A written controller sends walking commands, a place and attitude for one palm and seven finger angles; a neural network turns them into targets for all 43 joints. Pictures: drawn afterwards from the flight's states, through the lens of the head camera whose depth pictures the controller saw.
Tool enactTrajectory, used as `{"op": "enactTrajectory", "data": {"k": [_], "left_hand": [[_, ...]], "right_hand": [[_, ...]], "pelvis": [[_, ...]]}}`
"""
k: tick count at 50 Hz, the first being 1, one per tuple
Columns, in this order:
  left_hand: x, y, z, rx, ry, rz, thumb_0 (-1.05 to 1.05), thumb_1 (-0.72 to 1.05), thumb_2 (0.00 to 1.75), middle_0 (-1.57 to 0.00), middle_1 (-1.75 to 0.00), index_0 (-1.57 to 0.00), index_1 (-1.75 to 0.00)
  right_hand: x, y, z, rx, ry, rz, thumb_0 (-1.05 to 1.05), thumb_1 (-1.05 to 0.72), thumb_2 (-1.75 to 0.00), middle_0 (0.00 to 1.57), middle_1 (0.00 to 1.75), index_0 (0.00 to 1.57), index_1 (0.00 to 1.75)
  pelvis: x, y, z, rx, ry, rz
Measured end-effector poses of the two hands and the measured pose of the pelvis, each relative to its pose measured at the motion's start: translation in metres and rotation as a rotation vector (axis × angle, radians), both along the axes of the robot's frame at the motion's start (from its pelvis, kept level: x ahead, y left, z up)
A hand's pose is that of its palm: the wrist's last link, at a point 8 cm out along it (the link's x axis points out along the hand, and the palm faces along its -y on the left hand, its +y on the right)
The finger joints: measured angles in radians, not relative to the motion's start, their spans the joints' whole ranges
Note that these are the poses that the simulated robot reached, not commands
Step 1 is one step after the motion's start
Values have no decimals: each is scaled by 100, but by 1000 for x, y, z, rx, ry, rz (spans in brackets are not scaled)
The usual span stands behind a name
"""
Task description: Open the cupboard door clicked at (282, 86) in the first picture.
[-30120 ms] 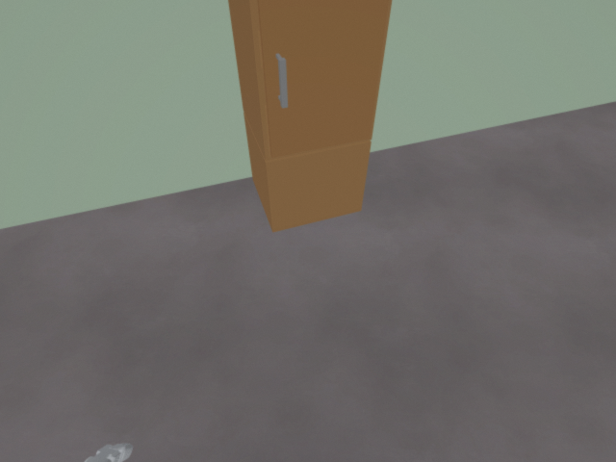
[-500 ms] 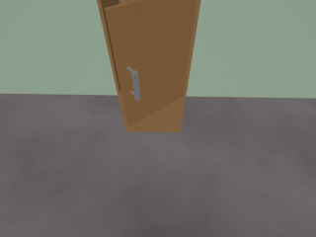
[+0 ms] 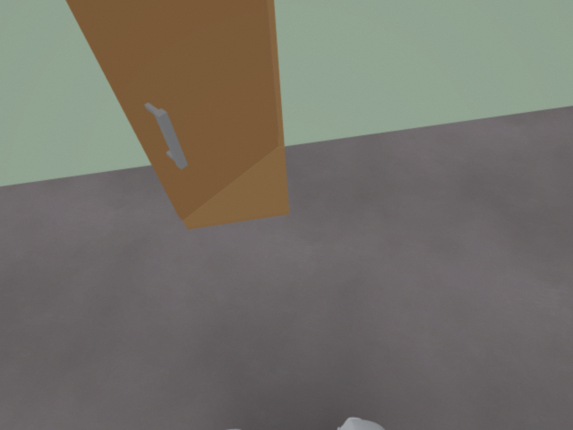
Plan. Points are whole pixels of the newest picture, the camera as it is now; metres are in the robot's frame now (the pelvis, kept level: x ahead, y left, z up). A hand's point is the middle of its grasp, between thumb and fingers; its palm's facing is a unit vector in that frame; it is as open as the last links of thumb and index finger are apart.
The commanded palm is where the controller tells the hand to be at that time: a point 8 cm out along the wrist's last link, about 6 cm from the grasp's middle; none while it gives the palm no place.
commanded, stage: walk to a spot facing it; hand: left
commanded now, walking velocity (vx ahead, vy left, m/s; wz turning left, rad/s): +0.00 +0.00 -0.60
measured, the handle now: (166, 136) +0.65 +0.32 -0.03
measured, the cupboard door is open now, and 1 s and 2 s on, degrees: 39 39 39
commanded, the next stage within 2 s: none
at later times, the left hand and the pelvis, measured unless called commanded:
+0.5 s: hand (162, 425) +0.13 +0.22 -0.16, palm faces -0.21 -0.95 -0.22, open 7.3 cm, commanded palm none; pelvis +0.01 +0.03 +0.02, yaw -16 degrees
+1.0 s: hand (245, 365) +0.22 +0.10 -0.14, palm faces -0.59 -0.77 -0.25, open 7.3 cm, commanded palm none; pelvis +0.02 +0.00 +0.02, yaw -36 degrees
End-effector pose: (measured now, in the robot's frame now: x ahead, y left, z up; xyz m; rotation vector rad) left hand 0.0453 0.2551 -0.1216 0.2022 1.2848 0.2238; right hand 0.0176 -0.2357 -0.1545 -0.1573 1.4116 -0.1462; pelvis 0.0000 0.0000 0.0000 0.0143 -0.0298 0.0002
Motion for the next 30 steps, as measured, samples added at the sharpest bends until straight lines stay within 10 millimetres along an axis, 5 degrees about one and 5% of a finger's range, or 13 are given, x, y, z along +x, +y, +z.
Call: {"op": "enactTrajectory", "data": {"k": [10, 18, 23, 30], "left_hand": [[12, -26, 12, -22, 68, -115, 0, 91, 90, -20, -30, -20, -30], [47, -11, 9, -39, 26, -190, 0, 91, 90, -20, -30, -21, -30], [77, 11, -6, -52, 12, -244, 0, 91, 90, -20, -30, -21, -30], [130, 16, 3, -65, -30, -361, 0, 91, 90, -19, -30, -20, -30]], "right_hand": [[60, -39, 42, -60, -214, -76, 0, -91, -90, 20, 30, 20, 30], [80, -31, 59, -106, -307, -125, 0, -91, -90, 20, 30, 19, 30], [68, -12, 62, -149, -332, -168, 0, -91, -90, 20, 30, 20, 30], [1, 14, 71, -164, -188, -242, 0, -91, -90, 21, 30, 20, 30]], "pelvis": [[-1, -13, 23, 28, 43, -126], [7, 6, 24, 12, 59, -214], [13, 28, 14, -20, 70, -261], [19, 37, 28, -46, 61, -354]]}}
